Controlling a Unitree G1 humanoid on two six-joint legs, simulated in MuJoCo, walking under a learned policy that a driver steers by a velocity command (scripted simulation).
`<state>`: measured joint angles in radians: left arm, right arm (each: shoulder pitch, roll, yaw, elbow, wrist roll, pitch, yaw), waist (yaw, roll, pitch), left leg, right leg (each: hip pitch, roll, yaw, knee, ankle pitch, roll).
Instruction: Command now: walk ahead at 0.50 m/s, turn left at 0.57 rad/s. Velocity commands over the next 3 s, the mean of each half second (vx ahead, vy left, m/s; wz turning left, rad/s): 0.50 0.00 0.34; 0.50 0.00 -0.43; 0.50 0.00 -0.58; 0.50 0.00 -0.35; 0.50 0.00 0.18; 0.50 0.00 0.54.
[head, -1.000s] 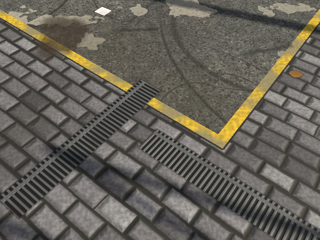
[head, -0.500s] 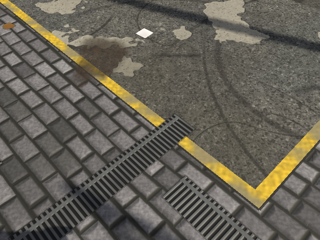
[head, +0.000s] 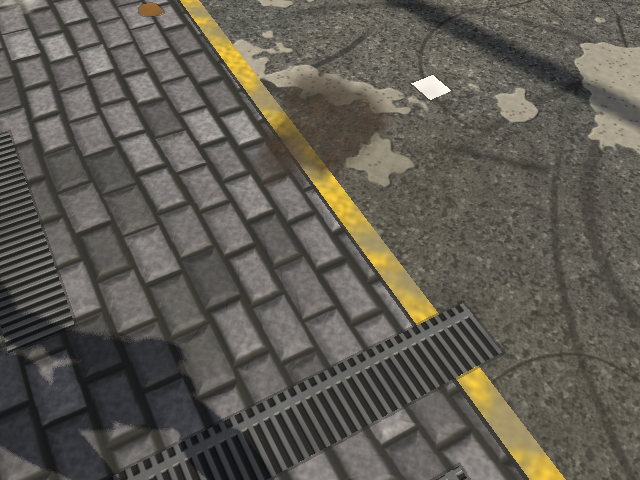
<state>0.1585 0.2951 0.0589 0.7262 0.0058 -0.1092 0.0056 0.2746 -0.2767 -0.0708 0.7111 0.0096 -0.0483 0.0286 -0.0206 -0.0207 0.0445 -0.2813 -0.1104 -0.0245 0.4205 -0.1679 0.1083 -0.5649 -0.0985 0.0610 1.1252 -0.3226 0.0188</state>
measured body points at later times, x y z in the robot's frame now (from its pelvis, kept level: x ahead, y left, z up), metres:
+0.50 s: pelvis +0.28 -0.05 +0.00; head +0.30 -0.06 +0.45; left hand +0.30 +0.23 -0.11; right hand +0.47 -0.28 -0.10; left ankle +0.25 +0.09 -0.67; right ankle +0.31 -0.14 -0.74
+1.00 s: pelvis +0.51 +0.01 +0.01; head +0.53 +0.02 +0.45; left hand +0.70 +0.27 -0.09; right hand +0.53 -0.28 -0.10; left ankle +0.48 +0.13 -0.74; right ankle +0.58 -0.15 -0.66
